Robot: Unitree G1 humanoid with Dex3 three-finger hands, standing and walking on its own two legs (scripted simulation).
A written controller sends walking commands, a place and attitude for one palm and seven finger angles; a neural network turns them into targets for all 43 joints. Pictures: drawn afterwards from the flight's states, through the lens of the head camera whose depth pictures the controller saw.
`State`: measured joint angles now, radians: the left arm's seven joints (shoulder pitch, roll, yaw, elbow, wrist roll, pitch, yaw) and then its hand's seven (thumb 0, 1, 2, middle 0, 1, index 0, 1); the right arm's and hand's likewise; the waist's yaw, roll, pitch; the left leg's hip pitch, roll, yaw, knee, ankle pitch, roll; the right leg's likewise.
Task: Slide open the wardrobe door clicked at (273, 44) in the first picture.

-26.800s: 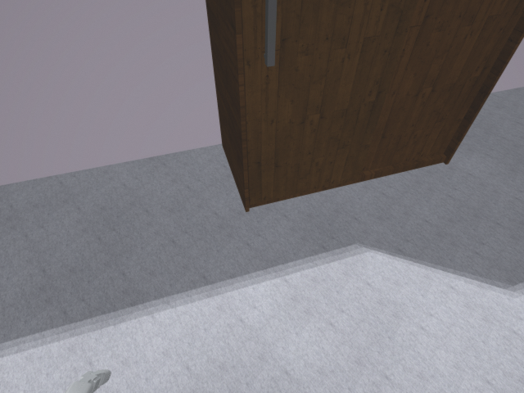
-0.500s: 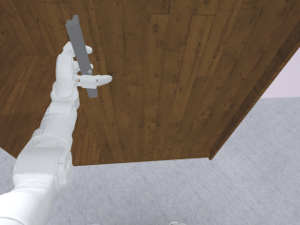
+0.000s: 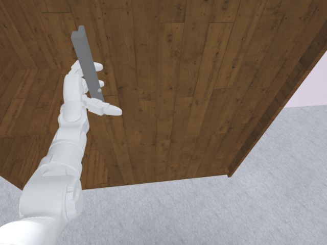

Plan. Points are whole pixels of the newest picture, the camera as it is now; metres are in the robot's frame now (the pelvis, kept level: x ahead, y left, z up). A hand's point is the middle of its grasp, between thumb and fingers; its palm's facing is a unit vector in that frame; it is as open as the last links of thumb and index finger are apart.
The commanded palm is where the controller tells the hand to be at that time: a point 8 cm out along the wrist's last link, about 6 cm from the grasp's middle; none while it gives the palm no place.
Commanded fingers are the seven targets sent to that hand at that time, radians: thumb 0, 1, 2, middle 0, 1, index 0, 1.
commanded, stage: slip the hand off the handle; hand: left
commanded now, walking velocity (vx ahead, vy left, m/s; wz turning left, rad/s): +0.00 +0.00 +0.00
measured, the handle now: (92, 75) +0.51 +0.17 +0.14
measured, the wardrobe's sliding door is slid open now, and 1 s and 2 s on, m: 0.46 0.46 0.46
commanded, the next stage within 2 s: draw the hand back to the body in 1.14 s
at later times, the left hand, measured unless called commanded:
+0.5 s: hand (59, 94) +0.44 +0.24 +0.13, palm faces +0.25 -0.96 -0.14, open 14.5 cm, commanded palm +0.40 +0.27 +0.13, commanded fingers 0.00 -0.55 0.20 -0.25 -1.15 -0.25 -1.15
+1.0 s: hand (62, 123) +0.36 +0.21 +0.13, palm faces +0.23 -0.97 -0.12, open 14.6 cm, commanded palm +0.32 +0.26 +0.13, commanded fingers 0.00 -0.55 0.20 -0.25 -1.15 -0.25 -1.15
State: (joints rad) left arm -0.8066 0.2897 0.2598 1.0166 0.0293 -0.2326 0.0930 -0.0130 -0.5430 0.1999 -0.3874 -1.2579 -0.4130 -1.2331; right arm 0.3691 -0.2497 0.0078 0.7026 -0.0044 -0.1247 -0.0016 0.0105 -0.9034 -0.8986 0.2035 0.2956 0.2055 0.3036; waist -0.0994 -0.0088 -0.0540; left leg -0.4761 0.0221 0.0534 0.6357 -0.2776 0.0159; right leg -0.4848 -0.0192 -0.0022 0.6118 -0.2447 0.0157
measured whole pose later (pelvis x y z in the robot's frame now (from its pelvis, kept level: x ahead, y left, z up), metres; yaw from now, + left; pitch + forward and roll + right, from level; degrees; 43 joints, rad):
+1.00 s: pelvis +0.02 -0.01 +0.00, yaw +2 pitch +2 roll -1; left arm -0.26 0.27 0.21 0.37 -0.12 -0.05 -0.05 -0.01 -0.55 0.20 -0.26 -1.15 -0.26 -1.15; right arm 0.26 -0.25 0.03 0.63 0.04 -0.13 -0.07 0.01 -0.90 -0.90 0.20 0.30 0.20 0.30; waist 0.03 0.04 -0.07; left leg -0.33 0.02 0.01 0.61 -0.30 0.00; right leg -0.33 -0.02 -0.05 0.58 -0.29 0.00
